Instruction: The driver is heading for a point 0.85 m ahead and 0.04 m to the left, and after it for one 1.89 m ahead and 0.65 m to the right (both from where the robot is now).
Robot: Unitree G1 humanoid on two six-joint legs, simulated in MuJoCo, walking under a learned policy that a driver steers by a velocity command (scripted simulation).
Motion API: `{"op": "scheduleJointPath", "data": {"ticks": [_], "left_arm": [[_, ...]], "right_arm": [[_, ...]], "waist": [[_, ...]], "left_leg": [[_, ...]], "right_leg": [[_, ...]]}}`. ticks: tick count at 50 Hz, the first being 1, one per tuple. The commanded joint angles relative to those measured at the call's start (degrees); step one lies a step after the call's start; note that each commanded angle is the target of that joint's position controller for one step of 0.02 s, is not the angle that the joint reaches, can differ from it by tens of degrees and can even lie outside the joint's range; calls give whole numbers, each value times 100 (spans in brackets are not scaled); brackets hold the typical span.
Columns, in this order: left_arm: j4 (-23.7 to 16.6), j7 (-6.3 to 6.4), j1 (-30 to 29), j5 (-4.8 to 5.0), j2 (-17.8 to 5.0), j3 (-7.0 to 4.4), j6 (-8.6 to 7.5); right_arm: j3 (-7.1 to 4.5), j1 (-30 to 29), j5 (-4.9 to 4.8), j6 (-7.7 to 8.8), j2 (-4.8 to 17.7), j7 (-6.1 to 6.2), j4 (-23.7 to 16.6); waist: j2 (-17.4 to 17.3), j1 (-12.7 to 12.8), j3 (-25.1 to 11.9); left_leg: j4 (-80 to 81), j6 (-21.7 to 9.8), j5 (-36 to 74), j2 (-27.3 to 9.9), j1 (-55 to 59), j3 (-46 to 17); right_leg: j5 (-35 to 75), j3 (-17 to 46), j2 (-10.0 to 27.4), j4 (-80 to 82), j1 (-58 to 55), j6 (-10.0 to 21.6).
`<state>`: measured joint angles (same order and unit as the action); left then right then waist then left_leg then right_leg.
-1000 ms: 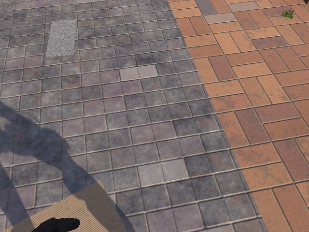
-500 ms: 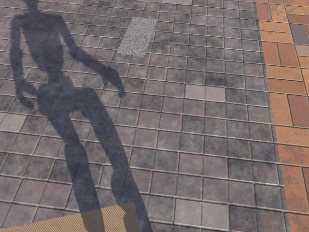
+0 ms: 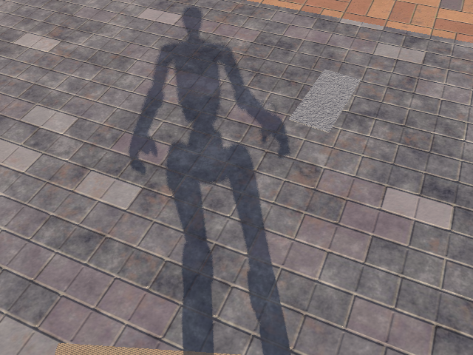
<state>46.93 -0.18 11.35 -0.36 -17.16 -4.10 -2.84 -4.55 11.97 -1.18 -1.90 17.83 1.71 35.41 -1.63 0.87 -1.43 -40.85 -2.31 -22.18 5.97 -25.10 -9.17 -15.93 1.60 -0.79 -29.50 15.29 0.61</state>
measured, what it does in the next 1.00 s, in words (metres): walks ahead: left foot, then right foot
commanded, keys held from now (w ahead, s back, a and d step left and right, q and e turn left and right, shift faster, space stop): w+q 0.28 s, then w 0.34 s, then w+e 0.38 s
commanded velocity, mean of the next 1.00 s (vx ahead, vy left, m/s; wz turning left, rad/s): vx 0.46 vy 0.00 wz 0.19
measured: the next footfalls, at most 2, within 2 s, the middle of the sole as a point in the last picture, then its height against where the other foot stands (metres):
left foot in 0.42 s outside the picture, level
right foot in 0.96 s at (231, 308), level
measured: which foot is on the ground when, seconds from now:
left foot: up 0.00-0.40, down 0.42-0.98, up 1.00-1.00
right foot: down 0.00-0.42, up 0.44-0.94, down 0.96-1.00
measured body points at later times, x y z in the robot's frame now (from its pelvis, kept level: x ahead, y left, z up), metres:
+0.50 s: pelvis +0.19 +0.09 -0.01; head +0.23 +0.11 +0.43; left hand +0.10 +0.36 -0.14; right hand +0.47 -0.09 -0.08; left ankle +0.24 +0.20 -0.73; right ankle +0.04 -0.11 -0.65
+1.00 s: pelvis +0.48 +0.13 -0.02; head +0.52 +0.14 +0.43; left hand +0.64 +0.41 -0.11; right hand +0.57 -0.15 -0.15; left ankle +0.25 +0.20 -0.70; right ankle +0.61 +0.08 -0.74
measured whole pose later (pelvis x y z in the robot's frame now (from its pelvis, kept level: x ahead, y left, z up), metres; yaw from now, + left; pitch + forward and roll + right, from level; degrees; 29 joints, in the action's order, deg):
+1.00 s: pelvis +0.48 +0.13 -0.02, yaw +7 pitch +3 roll +1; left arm 39.3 -3.3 6.1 1.1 -16.2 -2.6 -3.9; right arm -3.6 18.3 0.5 2.3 17.2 1.3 46.1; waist 0.3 -1.8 2.3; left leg -40.4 0.0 -25.9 -0.5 -0.9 6.2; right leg -7.2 -2.6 -2.2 -34.9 31.2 5.8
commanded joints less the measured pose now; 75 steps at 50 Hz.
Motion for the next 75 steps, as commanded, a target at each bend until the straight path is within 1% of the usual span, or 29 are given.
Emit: {"op": "scheduleJointPath", "data": {"ticks": [1,3,6,16,19,21,22,23,24,25,28,32,41,46,48,49,50,51,52,54,58,63,67,70,71,72,73,74,75], "left_arm": [[-325,64,93,-70,-986,-244,-187],[-363,138,18,58,-712,-158,-188],[-251,179,513,-18,-652,-116,-234],[5,80,1149,123,-1009,-187,-124],[119,38,1156,233,-1237,-242,-79],[133,76,1135,228,-1183,-188,-86],[-99,67,1166,45,-763,-34,-151],[-232,4,1570,-8,-247,163,-292],[-254,-21,884,238,-815,-9,-377],[-458,-25,440,347,-878,-29,-422],[-330,12,629,126,-686,-32,-347],[-308,-5,590,87,-426,6,-133],[-834,-246,-946,185,-241,137,-214],[-1079,-389,-779,120,-457,35,-184],[-843,-315,561,124,-929,-230,-135],[-764,-215,1357,139,-1473,-384,-75],[-858,-218,1247,227,-1597,-390,-107],[-883,-220,1340,185,-1126,-263,-112],[-911,-184,1128,131,-925,-211,-121],[-1038,-154,482,99,-713,-139,-148],[-1150,-50,242,75,-747,-137,-141],[-1021,87,542,155,-942,-206,-48],[-876,125,876,189,-923,-226,74],[-980,187,645,167,-824,-228,192],[-1072,187,555,154,-634,-177,189],[-1248,190,595,46,-289,-58,173],[-1242,152,1802,128,-98,29,154],[-1062,158,1886,182,-749,-94,200],[-1136,179,1193,195,-1025,-191,285]], "right_arm": [[-200,-400,3,237,825,-64,-700],[-223,-164,60,246,761,-107,-484],[-124,-362,2,310,400,-193,-538],[96,-1411,-59,382,-2,-496,-982],[-23,-1052,0,399,263,-512,-941],[-325,616,-8,344,770,-402,-454],[-449,1449,22,276,1239,-275,-276],[-407,1377,4,331,1562,-264,-283],[-247,1292,71,418,1006,-310,-276],[-175,1023,80,478,846,-333,-169],[-44,220,127,577,433,-347,-147],[-62,126,120,743,488,-306,79],[-116,683,109,737,721,-173,658],[-193,610,78,518,934,-60,750],[-166,506,86,411,960,28,688],[-34,825,239,473,671,56,549],[183,1269,269,642,51,-77,408],[76,752,72,858,625,-198,382],[68,191,-116,962,727,-254,176],[61,-130,104,998,675,-192,98],[85,144,221,782,482,-159,137],[213,-886,197,775,202,-171,-64],[117,-1258,140,857,423,-234,-168],[-14,-784,168,932,587,-251,-44],[-65,-432,228,956,702,-217,5],[-141,206,329,941,1065,-156,14],[-184,405,354,803,1256,-171,138],[-135,268,192,701,874,-186,57],[-40,58,177,628,532,-146,-47]], "waist": [[1203,27,639],[1058,14,563],[843,237,542],[742,606,976],[919,146,610],[737,-820,-443],[-127,-1053,-1206],[-1278,-544,-2170],[-595,-857,-1895],[-589,-743,-968],[-385,-96,-205],[-206,110,145],[-10,-492,748],[-256,-229,275],[-230,513,-561],[643,654,-1290],[1830,194,-2001],[1063,587,-2102],[730,599,-1289],[-29,156,-359],[305,-196,-34],[522,199,139],[684,307,106],[888,-46,-143],[804,-245,-425],[24,-440,-1224],[-1677,58,-2030],[-1136,-46,-1872],[-674,-262,-1196]], "left_leg": [[-1788,39,-136,-495,-2632,-206],[-2132,221,496,-628,-2580,6],[-2426,357,1190,-765,-2518,285],[25,184,1541,-954,-1569,1108],[573,-243,971,-509,-339,1423],[1074,-605,1574,-178,2288,1450],[968,-1010,1232,-1345,4404,-274],[1838,-1817,349,-2720,5114,-3252],[2218,-1616,342,-2661,4718,-3077],[2279,-1409,984,-2443,3891,-2093],[2704,-1189,2106,-1807,2068,-695],[3236,-1287,2644,-1749,1539,-94],[3456,-843,2546,-1861,2298,1083],[2153,-534,5578,-2032,3344,1414],[59,-232,6495,-1723,2812,1735],[-1854,5,4345,-1399,1258,1772],[-3899,409,-821,-20,-1067,1072],[-4228,242,-816,-330,-1702,73],[-4012,125,-413,-602,-1964,149],[-2862,133,141,-1036,-1556,262],[-1901,482,434,-1135,-935,467],[277,723,2382,-776,-358,639],[1133,630,2508,-502,-94,481],[1610,335,2391,-433,530,488],[1791,133,2922,-726,1269,409],[1495,-273,4366,-1888,2698,-539],[1421,-1404,4884,-3317,4254,-2571],[1623,-1377,3569,-3268,3909,-2835],[1742,-1121,3061,-2873,3334,-1939]], "right_leg": [[-2542,2960,2217,2062,-1220,1099],[-1536,1945,1776,2044,-1417,729],[-250,887,1553,2106,-1420,689],[1260,-519,1739,2144,-1585,746],[4064,-798,1836,1351,-1790,672],[5213,-1223,1540,-723,-1018,393],[2640,-1241,1161,-2688,902,108],[-1776,-382,246,-4307,2185,-90],[-1567,320,428,-4801,2617,-43],[-1075,165,624,-4733,2902,36],[3,191,1065,-3913,2107,5],[614,111,1057,-3273,2193,-230],[2471,20,587,-564,2363,34],[1142,-490,79,-377,1904,455],[1133,-644,-344,-143,-52,792],[1520,926,704,-306,-2001,1272],[253,4272,1979,628,-3754,2491],[-452,4499,1904,1146,-3877,2241],[-362,3650,1727,1209,-3241,1950],[887,2617,1330,1360,-1598,1717],[2055,1862,978,1679,-325,1767],[1430,1269,461,1585,271,1306],[1485,1767,554,965,-236,1073],[1973,2119,473,24,-594,727],[1931,1948,189,-629,-405,483],[420,1443,-202,-2181,312,183],[-2750,941,-777,-3691,1848,-121],[-2270,942,-228,-4396,2279,-281],[-1808,745,-77,-4622,2481,-398]]}}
